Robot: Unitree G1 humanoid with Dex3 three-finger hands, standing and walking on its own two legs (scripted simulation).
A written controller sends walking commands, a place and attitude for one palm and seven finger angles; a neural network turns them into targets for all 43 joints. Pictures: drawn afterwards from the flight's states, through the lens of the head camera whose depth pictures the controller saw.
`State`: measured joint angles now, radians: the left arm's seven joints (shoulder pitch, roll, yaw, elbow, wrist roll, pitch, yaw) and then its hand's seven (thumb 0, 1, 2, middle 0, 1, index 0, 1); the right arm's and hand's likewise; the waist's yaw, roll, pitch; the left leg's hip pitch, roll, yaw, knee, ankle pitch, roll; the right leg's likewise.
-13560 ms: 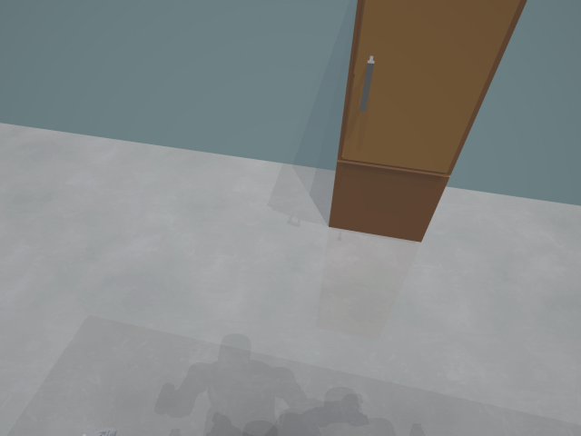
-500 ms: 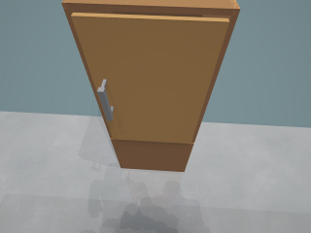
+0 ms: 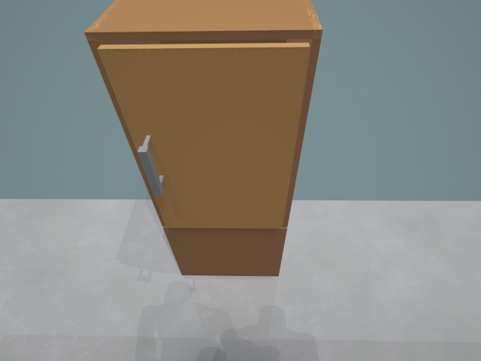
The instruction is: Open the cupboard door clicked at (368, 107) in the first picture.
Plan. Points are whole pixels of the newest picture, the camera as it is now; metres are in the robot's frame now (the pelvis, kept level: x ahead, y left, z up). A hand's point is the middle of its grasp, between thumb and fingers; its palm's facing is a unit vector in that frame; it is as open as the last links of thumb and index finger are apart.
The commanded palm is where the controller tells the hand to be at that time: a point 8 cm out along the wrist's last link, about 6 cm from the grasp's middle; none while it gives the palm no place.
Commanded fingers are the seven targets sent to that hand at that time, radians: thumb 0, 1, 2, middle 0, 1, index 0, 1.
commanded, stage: come to a stop and stand still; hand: left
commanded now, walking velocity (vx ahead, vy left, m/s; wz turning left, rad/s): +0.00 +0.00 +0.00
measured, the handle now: (153, 166) +0.54 +0.25 -0.03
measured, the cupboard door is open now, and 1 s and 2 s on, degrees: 0 0 0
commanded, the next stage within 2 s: look again from close up in 0.30 s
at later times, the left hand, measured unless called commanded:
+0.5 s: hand out of the picture -0.04 +0.16 -0.18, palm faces +0.00 -0.99 -0.14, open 7.3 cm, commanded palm none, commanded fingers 0.00 0.90 0.90 -0.20 -0.30 -0.20 -0.30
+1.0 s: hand out of the picture +0.02 +0.22 -0.17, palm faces -0.01 -0.98 -0.20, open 7.4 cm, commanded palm +0.11 +0.27 -0.07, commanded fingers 0.00 0.85 0.88 -0.20 -0.33 -0.20 -0.33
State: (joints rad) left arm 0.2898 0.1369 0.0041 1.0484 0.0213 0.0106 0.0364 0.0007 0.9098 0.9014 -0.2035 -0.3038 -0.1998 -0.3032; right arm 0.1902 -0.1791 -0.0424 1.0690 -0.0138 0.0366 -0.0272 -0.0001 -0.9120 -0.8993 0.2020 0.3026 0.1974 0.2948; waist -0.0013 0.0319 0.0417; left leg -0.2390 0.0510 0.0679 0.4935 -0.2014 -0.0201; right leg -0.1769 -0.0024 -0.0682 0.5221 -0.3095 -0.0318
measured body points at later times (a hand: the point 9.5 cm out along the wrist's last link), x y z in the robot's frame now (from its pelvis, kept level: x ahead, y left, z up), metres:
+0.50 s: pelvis -0.01 +0.02 +0.00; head +0.00 +0.02 +0.45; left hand -0.04 +0.22 -0.16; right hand -0.06 -0.18 -0.16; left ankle +0.03 +0.13 -0.74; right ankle -0.02 -0.10 -0.74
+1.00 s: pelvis +0.01 +0.05 +0.00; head +0.03 +0.05 +0.45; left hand +0.02 +0.27 -0.16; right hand +0.04 -0.18 -0.15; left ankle +0.03 +0.13 -0.74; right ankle -0.02 -0.10 -0.74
